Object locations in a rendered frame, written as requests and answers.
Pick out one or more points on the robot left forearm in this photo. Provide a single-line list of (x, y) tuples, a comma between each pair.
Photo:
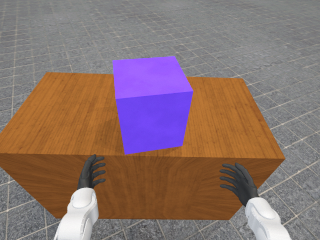
[(82, 213)]

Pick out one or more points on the robot right hand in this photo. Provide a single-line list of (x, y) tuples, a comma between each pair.
[(244, 189)]

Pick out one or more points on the robot left hand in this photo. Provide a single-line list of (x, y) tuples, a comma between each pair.
[(87, 176)]

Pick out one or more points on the pedestal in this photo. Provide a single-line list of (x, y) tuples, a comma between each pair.
[(68, 117)]

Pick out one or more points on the carton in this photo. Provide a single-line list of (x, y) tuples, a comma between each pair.
[(153, 99)]

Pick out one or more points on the robot right forearm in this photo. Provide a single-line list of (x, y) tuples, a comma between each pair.
[(264, 221)]

